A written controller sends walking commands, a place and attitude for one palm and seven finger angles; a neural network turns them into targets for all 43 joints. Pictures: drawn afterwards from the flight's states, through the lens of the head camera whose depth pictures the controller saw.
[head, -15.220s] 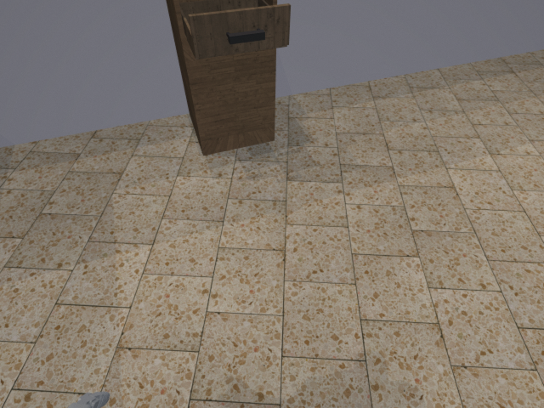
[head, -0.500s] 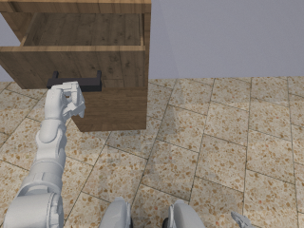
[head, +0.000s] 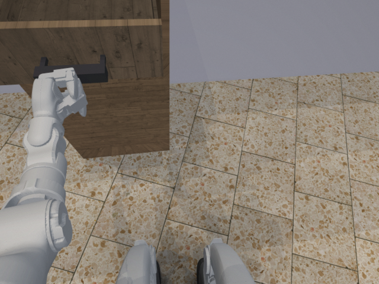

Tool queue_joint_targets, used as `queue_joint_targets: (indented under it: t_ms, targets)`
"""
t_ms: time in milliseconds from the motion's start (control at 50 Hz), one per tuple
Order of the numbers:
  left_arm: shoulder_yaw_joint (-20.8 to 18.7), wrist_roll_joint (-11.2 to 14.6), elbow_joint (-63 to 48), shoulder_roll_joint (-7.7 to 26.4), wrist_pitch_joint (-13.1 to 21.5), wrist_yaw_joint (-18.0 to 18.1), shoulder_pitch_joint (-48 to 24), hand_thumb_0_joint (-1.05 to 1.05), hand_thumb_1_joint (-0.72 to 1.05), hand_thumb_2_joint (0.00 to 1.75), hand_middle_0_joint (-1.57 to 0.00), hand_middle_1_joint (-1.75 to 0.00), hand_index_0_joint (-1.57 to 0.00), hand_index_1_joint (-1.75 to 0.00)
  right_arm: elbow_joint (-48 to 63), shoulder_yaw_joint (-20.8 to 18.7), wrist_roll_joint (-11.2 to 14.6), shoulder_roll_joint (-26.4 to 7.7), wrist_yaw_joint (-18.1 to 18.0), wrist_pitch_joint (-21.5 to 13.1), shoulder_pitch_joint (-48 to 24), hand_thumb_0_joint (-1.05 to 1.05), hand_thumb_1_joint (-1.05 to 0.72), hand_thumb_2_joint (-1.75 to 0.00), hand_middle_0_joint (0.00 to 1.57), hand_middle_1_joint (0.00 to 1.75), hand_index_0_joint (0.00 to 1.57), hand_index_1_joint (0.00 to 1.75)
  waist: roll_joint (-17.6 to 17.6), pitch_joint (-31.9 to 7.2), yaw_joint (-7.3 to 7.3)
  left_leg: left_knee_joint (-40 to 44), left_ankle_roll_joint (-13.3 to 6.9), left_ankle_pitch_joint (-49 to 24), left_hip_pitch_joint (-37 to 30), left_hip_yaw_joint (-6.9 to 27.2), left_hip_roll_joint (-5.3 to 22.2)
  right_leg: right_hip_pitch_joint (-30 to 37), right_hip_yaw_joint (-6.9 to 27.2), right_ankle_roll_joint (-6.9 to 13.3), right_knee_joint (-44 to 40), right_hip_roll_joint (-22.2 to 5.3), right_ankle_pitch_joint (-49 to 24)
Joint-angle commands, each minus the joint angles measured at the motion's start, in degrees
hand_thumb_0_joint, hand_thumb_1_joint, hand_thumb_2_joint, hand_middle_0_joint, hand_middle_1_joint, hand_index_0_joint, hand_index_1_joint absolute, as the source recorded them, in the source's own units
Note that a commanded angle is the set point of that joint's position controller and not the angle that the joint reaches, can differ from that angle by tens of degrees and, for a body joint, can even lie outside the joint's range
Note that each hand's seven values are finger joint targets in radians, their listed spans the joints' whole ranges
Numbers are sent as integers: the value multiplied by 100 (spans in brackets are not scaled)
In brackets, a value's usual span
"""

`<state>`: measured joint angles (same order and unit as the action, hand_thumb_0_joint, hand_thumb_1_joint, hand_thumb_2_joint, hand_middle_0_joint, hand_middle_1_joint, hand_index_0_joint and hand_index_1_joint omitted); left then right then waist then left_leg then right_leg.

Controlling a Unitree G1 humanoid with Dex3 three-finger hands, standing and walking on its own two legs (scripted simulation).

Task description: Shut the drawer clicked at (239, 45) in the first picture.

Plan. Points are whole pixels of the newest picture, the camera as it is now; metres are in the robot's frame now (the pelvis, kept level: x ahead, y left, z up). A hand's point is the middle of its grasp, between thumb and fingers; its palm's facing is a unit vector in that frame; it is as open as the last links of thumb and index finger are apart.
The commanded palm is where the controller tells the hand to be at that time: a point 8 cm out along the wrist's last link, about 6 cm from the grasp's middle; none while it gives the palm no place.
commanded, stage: push the drawer shut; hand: left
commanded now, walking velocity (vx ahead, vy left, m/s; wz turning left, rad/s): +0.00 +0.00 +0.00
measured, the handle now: (73, 67) +0.56 +0.23 +0.06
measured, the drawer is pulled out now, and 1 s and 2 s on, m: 0.09 0.00 0.00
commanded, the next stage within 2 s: pull the fist back off the drawer in 1.34 s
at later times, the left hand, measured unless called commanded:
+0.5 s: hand (84, 76) +0.54 +0.20 +0.06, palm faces +0.09 -1.00 -0.03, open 3.3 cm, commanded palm +0.53 +0.23 +0.06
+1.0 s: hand (85, 61) +0.58 +0.20 +0.06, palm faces +0.09 -0.99 -0.05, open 3.3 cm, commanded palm +0.59 +0.22 +0.06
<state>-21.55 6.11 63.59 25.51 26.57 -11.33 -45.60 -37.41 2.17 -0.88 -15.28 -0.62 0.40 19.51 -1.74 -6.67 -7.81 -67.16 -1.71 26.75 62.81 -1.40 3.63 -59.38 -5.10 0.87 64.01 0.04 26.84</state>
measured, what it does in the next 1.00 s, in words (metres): stands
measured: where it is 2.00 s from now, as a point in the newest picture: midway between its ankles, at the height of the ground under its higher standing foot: outside the picture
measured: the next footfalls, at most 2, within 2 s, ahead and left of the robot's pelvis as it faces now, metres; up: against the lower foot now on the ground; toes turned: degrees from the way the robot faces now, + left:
none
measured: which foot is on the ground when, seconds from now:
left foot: down 0.00-1.00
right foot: down 0.00-1.00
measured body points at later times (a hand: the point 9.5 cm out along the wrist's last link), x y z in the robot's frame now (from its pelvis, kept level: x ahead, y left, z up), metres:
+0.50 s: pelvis +0.01 +0.00 -0.01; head +0.16 +0.03 +0.42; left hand +0.53 +0.26 +0.06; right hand +0.01 -0.27 -0.12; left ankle +0.04 +0.10 -0.64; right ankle +0.03 -0.12 -0.64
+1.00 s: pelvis +0.00 +0.00 -0.02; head +0.18 +0.03 +0.39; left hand +0.57 +0.26 +0.07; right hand -0.04 -0.26 -0.11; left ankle +0.04 +0.10 -0.64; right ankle +0.03 -0.12 -0.64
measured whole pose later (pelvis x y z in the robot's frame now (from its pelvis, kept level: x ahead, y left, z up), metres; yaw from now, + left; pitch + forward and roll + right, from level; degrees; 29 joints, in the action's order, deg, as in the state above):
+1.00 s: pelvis +0.00 +0.00 -0.02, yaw -1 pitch +29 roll -6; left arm -24.7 -0.9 76.7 39.7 21.2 -10.1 -66.4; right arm -38.0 4.7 -3.2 -15.6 0.4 2.3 22.8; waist -3.0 -5.7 -14.3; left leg -71.2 -1.2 27.4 72.9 1.4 4.7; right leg -67.8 -7.5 1.5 65.8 1.4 26.8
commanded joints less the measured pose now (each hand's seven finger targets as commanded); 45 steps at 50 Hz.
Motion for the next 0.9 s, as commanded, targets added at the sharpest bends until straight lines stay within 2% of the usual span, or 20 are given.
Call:
queue_joint_targets:
  t_ms: [0,40,120,160,180,200,280,300,340,400,480,500,560,640,700,720,760,800,860,880]
  targets:
    - [-146,53,-1251,1336,358,128,-3035,0,90,90,-140,-160,-140,-160,322,-391,-28,-1011,-78,-68,812,0,-90,-90,20,30,20,30,-617,-2710,-298,833,15,-1266,-2391,574,-154,614,311,19,-877,239,-866]
    - [-263,14,-1172,1504,346,156,-3091,0,90,90,-140,-160,-140,-160,310,-393,-41,-1035,-71,-39,864,0,-90,-90,20,30,20,30,-520,-2739,-304,801,3,-1268,-2327,575,-153,662,324,17,-885,248,-871]
    - [-262,-46,-1091,1559,351,169,-3286,0,90,90,-140,-160,-140,-160,280,-377,-65,-1032,-56,16,919,0,-90,-90,20,30,20,30,-778,-2758,-325,782,27,-1424,-2453,602,-146,553,294,34,-866,257,-939]
    - [-409,-69,-1009,1791,340,170,-3299,0,90,90,-140,-160,-140,-160,268,-375,-80,-1071,-66,41,960,0,-90,-90,20,30,20,30,-611,-2787,-370,704,-8,-1466,-2353,595,-139,595,318,30,-857,271,-1004]
    - [-258,-87,-988,1679,329,158,-3475,0,90,90,-140,-160,-140,-160,275,-343,-70,-1041,-58,48,946,0,-90,-90,20,30,20,30,-795,-2747,-415,711,2,-1454,-2343,591,-144,531,317,25,-852,265,-987]
    - [-366,-106,-1024,1817,338,170,-3582,0,90,90,-140,-160,-140,-160,247,-351,-88,-1060,-58,56,968,0,-90,-90,20,30,20,30,-856,-2789,-401,712,17,-1472,-2391,622,-130,494,297,32,-828,262,-975]
    - [-430,-144,-999,1981,336,168,-3719,0,90,90,-140,-160,-140,-160,244,-340,-102,-1086,-52,88,1031,0,-90,-90,20,30,20,30,-881,-2975,-444,651,5,-1642,-2430,641,-120,521,298,34,-799,273,-1083]
    - [-267,-162,-895,1773,308,156,-3723,0,90,90,-140,-160,-140,-160,246,-338,-101,-1064,-41,94,1038,0,-90,-90,20,30,20,30,-892,-2934,-498,646,8,-1653,-2474,651,-122,417,282,31,-806,279,-1066]
    - [-354,-168,-794,1946,264,182,-3901,0,90,90,-140,-160,-140,-160,205,-328,-110,-1096,-47,105,1064,0,-90,-90,20,30,20,30,-815,-2755,-562,631,-7,-1494,-2297,642,-110,406,300,13,-841,282,-976]
    - [-285,-241,-833,1954,248,201,-4172,0,90,90,-140,-160,-140,-160,200,-318,-131,-1097,-40,113,1099,0,-90,-90,20,30,20,30,-1057,-2968,-621,564,-14,-1549,-2362,650,-118,303,307,17,-802,272,-989]
    - [-360,-310,-670,2146,193,230,-4308,0,90,90,-140,-160,-140,-160,161,-298,-154,-1134,-39,136,1205,0,-90,-90,20,30,20,30,-1024,-2993,-688,534,-17,-1652,-2373,700,-91,243,276,25,-791,286,-1029]
    - [-242,-329,-726,2062,183,223,-4490,0,90,90,-140,-160,-140,-160,141,-286,-161,-1115,-28,139,1209,0,-90,-90,20,30,20,30,-1201,-2990,-719,539,-6,-1653,-2440,711,-90,163,269,27,-786,286,-1006]
    - [-325,-360,-858,2176,200,258,-4665,0,90,90,-140,-160,-140,-160,127,-300,-203,-1139,-17,151,1311,0,-90,-90,20,30,20,30,-1275,-3320,-739,490,-7,-1956,-2669,763,-81,189,258,38,-748,303,-1181]
    - [-274,-421,-500,2212,78,291,-4787,0,90,90,-140,-160,-140,-160,74,-259,-199,-1141,4,172,1337,0,-90,-90,20,30,20,30,-1159,-2928,-848,475,-25,-1589,-2314,725,-69,91,265,17,-828,315,-963]
    - [-417,-508,-476,2599,75,312,-5116,0,90,90,-140,-160,-140,-160,74,-225,-218,-1190,-23,160,1401,0,-90,-90,20,30,20,30,-1198,-3025,-896,420,-52,-1457,-2105,738,-72,115,286,20,-770,315,-879]
    - [-294,-521,-445,2472,55,302,-5160,0,90,90,-140,-160,-140,-160,76,-224,-218,-1173,-18,151,1429,0,-90,-90,20,30,20,30,-1225,-3055,-962,409,-60,-1511,-2150,731,-76,98,290,12,-787,319,-922]
    - [-421,-551,-470,2639,69,307,-5217,0,90,90,-140,-160,-140,-160,82,-221,-245,-1198,-4,144,1494,0,-90,-90,20,30,20,30,-1459,-3240,-908,380,-40,-1681,-2330,779,-70,2,261,47,-718,331,-976]
    - [-325,-566,-393,2598,13,280,-5356,0,90,90,-140,-160,-140,-160,52,-203,-243,-1189,5,155,1522,0,-90,-90,20,30,20,30,-1412,-3174,-997,330,-50,-1707,-2243,770,-55,-14,267,28,-738,340,-1012]
    - [-582,-607,-335,3049,-40,259,-5471,0,90,90,-140,-160,-140,-160,40,-176,-256,-1228,-7,156,1601,0,-90,-90,20,30,20,30,-1458,-3313,-992,260,-71,-1794,-2111,763,-43,101,283,34,-695,353,-1091]
    - [-442,-622,-471,2937,-32,231,-5630,0,90,90,-140,-160,-140,-160,47,-175,-249,-1212,-2,157,1606,0,-90,-90,20,30,20,30,-1615,-3396,-1028,253,-57,-1883,-2236,784,-35,15,270,30,-674,348,-1129]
